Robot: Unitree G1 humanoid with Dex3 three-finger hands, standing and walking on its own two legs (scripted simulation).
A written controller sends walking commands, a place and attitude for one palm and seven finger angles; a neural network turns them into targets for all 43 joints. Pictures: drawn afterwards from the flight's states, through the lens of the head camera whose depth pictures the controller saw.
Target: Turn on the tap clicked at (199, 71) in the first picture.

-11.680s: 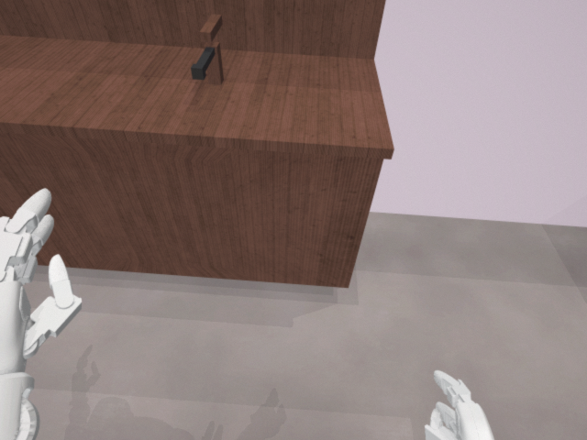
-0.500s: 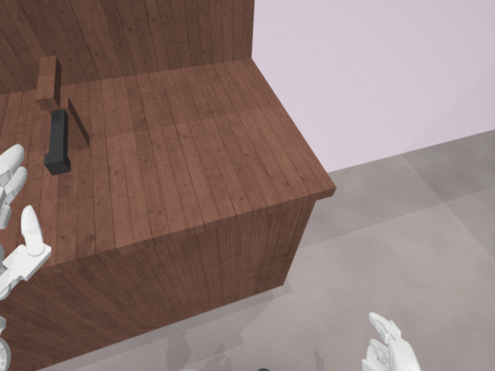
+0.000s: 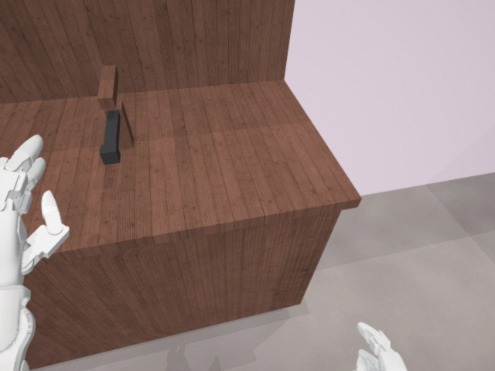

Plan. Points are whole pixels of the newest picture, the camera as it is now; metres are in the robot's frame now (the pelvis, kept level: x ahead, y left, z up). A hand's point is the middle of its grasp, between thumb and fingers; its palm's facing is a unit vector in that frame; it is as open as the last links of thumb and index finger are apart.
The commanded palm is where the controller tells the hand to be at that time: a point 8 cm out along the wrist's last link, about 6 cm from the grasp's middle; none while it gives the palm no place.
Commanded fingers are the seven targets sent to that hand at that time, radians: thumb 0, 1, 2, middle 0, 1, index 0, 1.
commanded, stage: come to a stop and stand still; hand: left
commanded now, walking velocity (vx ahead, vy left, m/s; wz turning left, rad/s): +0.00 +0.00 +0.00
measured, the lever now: (110, 154) +0.44 +0.31 +0.10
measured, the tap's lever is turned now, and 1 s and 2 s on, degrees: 0 0 0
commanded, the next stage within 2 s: look again from close up in 0.52 s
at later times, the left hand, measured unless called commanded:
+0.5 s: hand (21, 245) +0.20 +0.29 +0.17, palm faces +0.48 -0.84 -0.26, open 7.4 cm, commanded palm +0.14 +0.30 +0.19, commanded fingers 0.00 0.90 0.90 -0.20 -0.30 -0.20 -0.30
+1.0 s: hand (51, 235) +0.22 +0.27 +0.17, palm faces +0.35 -0.86 -0.37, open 7.4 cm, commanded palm +0.16 +0.30 +0.19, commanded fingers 0.00 0.90 0.90 -0.20 -0.30 -0.20 -0.30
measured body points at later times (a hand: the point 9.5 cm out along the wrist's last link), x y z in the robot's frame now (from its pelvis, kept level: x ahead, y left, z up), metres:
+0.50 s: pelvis -0.02 +0.03 +0.01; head -0.03 +0.04 +0.45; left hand +0.17 +0.33 +0.18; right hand +0.16 -0.19 -0.06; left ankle -0.06 +0.11 -0.73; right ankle +0.07 -0.08 -0.73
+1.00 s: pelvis -0.01 +0.03 +0.01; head +0.01 +0.04 +0.46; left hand +0.19 +0.31 +0.19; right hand +0.16 -0.21 -0.06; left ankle -0.06 +0.11 -0.73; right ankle +0.07 -0.08 -0.73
